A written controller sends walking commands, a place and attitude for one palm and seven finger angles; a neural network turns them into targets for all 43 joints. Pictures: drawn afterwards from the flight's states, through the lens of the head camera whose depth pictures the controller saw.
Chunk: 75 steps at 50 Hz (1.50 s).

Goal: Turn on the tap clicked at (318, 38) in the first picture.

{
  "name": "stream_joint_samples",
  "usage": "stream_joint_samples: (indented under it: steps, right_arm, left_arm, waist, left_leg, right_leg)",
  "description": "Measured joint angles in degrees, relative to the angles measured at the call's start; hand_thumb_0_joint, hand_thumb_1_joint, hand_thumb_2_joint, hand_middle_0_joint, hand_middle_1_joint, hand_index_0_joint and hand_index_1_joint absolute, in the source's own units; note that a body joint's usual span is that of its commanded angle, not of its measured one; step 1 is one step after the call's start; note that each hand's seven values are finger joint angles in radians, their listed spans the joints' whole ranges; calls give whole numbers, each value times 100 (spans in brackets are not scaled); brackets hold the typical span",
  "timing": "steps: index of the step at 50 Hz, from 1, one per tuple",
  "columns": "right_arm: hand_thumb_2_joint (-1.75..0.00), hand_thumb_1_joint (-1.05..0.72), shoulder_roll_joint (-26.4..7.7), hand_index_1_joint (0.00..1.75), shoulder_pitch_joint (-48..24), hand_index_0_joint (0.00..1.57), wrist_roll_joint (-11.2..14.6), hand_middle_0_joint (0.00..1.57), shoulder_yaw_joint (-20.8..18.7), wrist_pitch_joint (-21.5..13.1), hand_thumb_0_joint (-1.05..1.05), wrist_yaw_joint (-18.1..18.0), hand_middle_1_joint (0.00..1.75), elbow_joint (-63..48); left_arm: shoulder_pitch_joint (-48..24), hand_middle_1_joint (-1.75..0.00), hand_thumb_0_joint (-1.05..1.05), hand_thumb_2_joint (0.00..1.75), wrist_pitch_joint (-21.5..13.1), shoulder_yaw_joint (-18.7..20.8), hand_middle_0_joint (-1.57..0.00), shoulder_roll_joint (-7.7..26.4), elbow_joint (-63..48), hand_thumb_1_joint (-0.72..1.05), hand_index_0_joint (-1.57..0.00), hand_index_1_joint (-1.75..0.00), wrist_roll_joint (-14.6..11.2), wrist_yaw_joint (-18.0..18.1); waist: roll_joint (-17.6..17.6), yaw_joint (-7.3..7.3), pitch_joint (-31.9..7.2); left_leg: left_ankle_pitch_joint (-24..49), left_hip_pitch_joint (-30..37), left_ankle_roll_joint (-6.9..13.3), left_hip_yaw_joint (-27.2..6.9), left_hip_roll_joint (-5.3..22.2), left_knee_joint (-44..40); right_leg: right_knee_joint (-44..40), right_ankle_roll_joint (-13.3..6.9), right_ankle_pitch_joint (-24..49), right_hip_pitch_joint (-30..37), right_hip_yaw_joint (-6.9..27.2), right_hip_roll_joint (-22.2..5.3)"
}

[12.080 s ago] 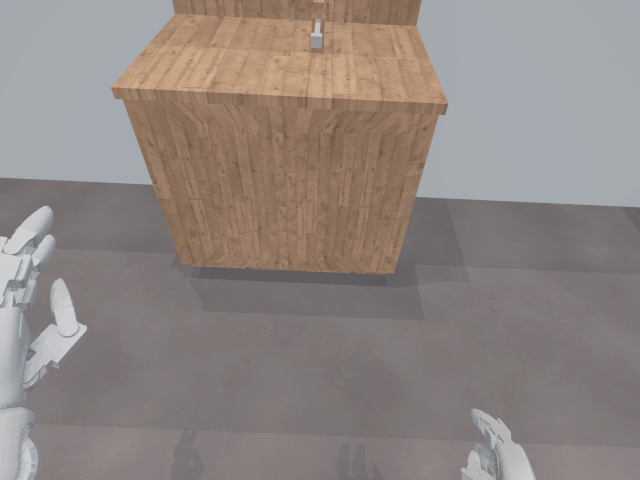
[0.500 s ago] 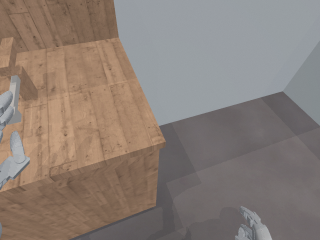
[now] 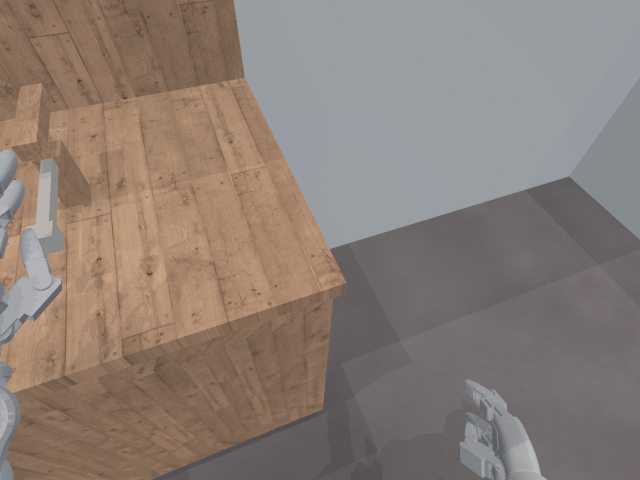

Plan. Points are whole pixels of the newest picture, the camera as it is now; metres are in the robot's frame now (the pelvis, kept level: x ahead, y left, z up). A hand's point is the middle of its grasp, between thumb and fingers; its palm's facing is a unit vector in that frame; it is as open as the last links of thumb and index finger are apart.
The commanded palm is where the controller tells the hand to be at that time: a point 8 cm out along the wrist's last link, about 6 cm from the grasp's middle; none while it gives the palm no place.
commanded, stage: come to a stop and stand still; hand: left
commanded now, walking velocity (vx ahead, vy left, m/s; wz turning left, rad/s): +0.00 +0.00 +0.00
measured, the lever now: (45, 238) +0.34 +0.36 +0.11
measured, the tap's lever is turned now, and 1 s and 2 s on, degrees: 0 0 0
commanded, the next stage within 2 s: look again from close up in 0.58 s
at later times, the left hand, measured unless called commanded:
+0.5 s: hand (25, 303) +0.23 +0.29 +0.15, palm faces +0.38 -0.86 -0.34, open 7.4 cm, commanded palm +0.17 +0.33 +0.18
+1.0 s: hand (24, 321) +0.21 +0.28 +0.16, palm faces +0.40 -0.85 -0.34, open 7.4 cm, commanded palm +0.16 +0.31 +0.18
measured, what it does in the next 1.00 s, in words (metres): stands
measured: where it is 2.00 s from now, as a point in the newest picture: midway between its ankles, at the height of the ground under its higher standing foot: outside the picture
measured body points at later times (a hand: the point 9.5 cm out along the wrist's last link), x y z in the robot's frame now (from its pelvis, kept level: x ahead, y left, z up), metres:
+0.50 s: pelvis +0.01 +0.04 +0.00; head +0.02 +0.07 +0.45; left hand +0.21 +0.34 +0.17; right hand +0.20 -0.17 -0.06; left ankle +0.00 +0.10 -0.74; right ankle +0.04 -0.10 -0.74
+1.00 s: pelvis +0.00 +0.03 +0.00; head +0.00 +0.05 +0.45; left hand +0.19 +0.33 +0.18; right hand +0.17 -0.19 -0.07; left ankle +0.00 +0.10 -0.74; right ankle +0.04 -0.10 -0.74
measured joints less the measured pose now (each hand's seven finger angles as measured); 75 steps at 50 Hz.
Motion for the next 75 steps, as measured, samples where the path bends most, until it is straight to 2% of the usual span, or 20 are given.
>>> stream_joint_samples:
  steps: [2,5,10,13,16,20,25,30,37,48,61,62,64,66,69,72,75]
  right_arm:
    - [-90,-90,49,30,53,20,-23,20,28,16,1,-34,30,-83]
    - [-90,-90,153,30,179,20,-52,20,71,58,1,-146,30,-147]
    - [-90,-90,200,30,347,20,-82,20,107,8,1,-231,30,-93]
    - [-90,-90,172,30,348,20,-103,20,115,-56,1,-198,30,3]
    - [-90,-90,157,30,304,20,-123,20,107,-84,1,-156,30,54]
    - [-90,-90,185,30,201,20,-135,20,97,-34,1,-132,30,20]
    - [-90,-90,255,30,111,20,-133,20,110,66,1,-138,30,-105]
    - [-90,-90,255,30,144,20,-137,20,111,98,1,-150,30,-153]
    - [-90,-90,188,30,255,20,-130,20,85,144,1,-172,30,-39]
    - [-90,-90,135,30,331,20,-126,20,37,135,1,-242,30,26]
    - [-90,-90,65,30,327,20,-122,20,-30,93,1,-282,30,43]
    - [-90,-90,21,30,419,20,-32,20,65,125,1,-407,30,-99]
    - [-90,-90,47,30,552,20,-17,20,156,43,1,-456,30,-215]
    - [-90,-90,67,30,485,20,-115,20,224,25,1,-303,30,-157]
    - [-90,-90,36,30,390,20,-143,20,229,-11,1,-45,30,-58]
    - [-90,-90,-26,30,460,20,-97,20,168,-131,1,105,30,-56]
    - [-90,-90,-115,30,529,21,-86,20,107,-207,1,97,30,3]
  left_arm:
    - [578,-30,1,90,17,-375,-20,-182,-267,90,-20,-30,78,-108]
    - [1021,-30,1,89,34,-605,-21,-149,-389,89,-21,-30,115,-226]
    - [758,-30,2,89,51,-270,-22,41,-326,89,-22,-30,98,-151]
    - [473,-30,2,89,-12,-69,-21,-18,-352,89,-22,-30,88,-51]
    - [346,-30,2,89,-91,-91,-21,-162,-417,89,-21,-30,112,10]
    - [393,-30,1,89,-118,-281,-20,-277,-384,89,-21,-30,171,-12]
    - [535,-30,1,89,-46,-354,-21,-200,-298,89,-21,-30,184,-79]
    - [585,-30,2,89,-30,-290,-21,-142,-371,89,-21,-30,166,-70]
    - [530,-30,2,89,-74,-294,-21,-244,-338,89,-21,-30,177,-12]
    - [599,-30,2,89,-21,-389,-21,-308,-218,89,-21,-30,191,14]
    - [658,-30,1,89,-14,-374,-21,-296,-207,89,-21,-30,174,36]
    - [431,-30,2,89,-20,-410,-21,-105,-148,89,-21,-30,215,4]
    - [-318,-30,2,89,-228,-239,-21,388,203,89,-21,-30,333,-93]
    - [-743,-30,2,89,-330,110,-21,633,479,89,-22,-30,253,-44]
    - [-559,-30,2,89,-426,408,-21,613,480,89,-21,-30,-18,40]
    - [147,-30,1,89,-590,220,-20,452,163,90,-21,-30,-208,32]
    - [681,-30,1,89,-664,-142,-20,312,18,90,-21,-30,-228,-41]
  waist:
    - [-17,-114,-64]
    - [-136,-178,-98]
    - [-270,-38,-57]
    - [-273,43,-78]
    - [-262,72,-154]
    - [-240,26,-243]
    - [-237,-51,-246]
    - [-220,-8,-188]
    - [-139,72,-189]
    - [-111,-14,-219]
    - [-66,-12,-216]
    - [-66,17,-177]
    - [-166,84,-145]
    - [-190,49,-154]
    - [-8,-52,-247]
    - [82,-58,-330]
    - [87,-6,-331]
  left_leg:
    - [-38,30,55,57,-35,-2]
    - [-90,57,110,70,-82,36]
    - [-177,72,177,18,-136,164]
    - [-219,86,214,3,-159,211]
    - [-243,110,252,20,-190,210]
    - [-256,153,295,54,-234,192]
    - [-256,179,315,60,-255,200]
    - [-237,190,320,45,-251,207]
    - [-184,218,300,11,-237,162]
    - [-115,236,250,-21,-181,98]
    - [-113,206,194,-43,-137,63]
    - [-130,150,191,-95,-147,134]
    - [-169,-16,173,-215,-245,300]
    - [-228,-126,140,-251,-291,436]
    - [-296,-197,116,-252,-216,470]
    - [-303,-223,106,-223,-186,388]
    - [-312,-231,97,-254,-202,344]
  right_leg:
    - [11,44,-22,10,60,-31]
    - [68,89,-79,31,78,-77]
    - [146,150,-156,96,30,-139]
    - [130,190,-166,146,17,-163]
    - [109,237,-168,177,36,-192]
    - [112,284,-182,203,74,-233]
    - [106,299,-172,238,80,-253]
    - [68,298,-135,277,63,-250]
    - [-29,298,-64,339,27,-237]
    - [-121,230,5,373,-8,-178]
    - [-122,169,-22,328,-29,-132]
    - [36,227,-166,261,-25,-123]
    - [481,185,-592,28,-12,-165]
    - [547,105,-290,-62,-18,-200]
    - [504,81,-374,-103,-18,-120]
    - [430,80,-420,-144,14,-86]
    - [423,82,-460,-155,-13,-101]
